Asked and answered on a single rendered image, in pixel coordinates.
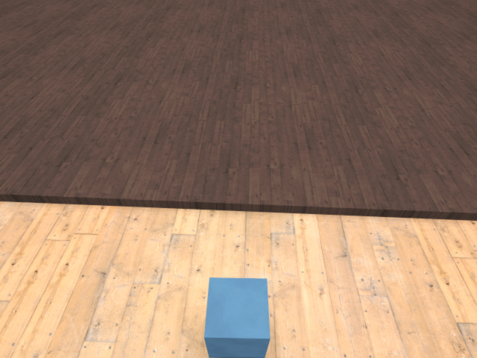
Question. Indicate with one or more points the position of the carton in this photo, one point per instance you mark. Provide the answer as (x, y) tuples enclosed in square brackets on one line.
[(237, 318)]

